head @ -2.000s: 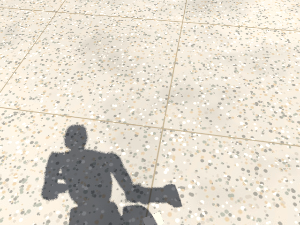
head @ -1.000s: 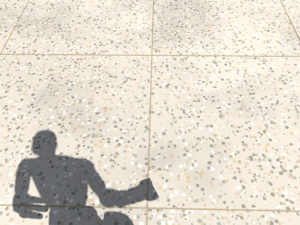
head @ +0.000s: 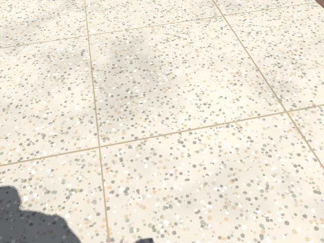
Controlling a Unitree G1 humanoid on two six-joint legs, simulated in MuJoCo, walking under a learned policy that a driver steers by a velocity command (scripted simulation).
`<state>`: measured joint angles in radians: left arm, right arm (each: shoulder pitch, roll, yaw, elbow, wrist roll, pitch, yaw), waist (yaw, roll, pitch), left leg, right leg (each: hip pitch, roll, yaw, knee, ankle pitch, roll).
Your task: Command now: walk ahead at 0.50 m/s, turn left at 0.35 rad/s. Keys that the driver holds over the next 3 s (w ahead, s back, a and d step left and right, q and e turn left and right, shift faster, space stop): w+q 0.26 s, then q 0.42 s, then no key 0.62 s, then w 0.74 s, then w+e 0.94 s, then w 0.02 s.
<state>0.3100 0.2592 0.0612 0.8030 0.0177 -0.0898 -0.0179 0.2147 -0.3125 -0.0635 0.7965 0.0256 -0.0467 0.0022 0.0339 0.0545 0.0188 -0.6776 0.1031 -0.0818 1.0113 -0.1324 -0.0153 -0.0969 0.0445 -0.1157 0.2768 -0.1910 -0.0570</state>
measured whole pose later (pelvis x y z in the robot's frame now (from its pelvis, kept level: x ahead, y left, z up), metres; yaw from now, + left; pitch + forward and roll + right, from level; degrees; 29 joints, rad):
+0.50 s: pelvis +0.26 +0.07 -0.01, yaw +17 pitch +2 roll +0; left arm 0.09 0.31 0.05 0.71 0.01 -0.07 0.02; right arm 0.22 -0.30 -0.07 0.68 0.00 -0.03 0.01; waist -0.03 -0.02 0.09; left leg -0.30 -0.11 -0.05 0.41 -0.13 0.10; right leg -0.61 -0.06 0.08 1.05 -0.36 0.07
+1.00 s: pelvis +0.38 +0.06 -0.01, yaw +30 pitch +1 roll +1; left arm 0.14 0.25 0.03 0.75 0.01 0.00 0.01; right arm 0.17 -0.30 -0.06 0.69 0.01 0.06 -0.03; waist 0.02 0.02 0.05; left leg -0.34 -0.01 -0.08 0.77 -0.44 -0.08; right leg -0.33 0.01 0.03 0.47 -0.15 -0.01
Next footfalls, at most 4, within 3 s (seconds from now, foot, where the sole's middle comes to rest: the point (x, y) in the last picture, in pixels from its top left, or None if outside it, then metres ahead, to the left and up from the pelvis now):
0.26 left None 0.32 0.15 -0.78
0.74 right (178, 239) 0.52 0.01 -0.78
1.06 left None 0.34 0.20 -0.78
2.02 left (90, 193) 0.72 0.41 -0.78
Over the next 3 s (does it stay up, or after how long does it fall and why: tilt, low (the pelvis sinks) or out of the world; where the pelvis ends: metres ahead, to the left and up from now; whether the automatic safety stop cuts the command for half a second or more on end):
stays up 1.14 0.42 -0.01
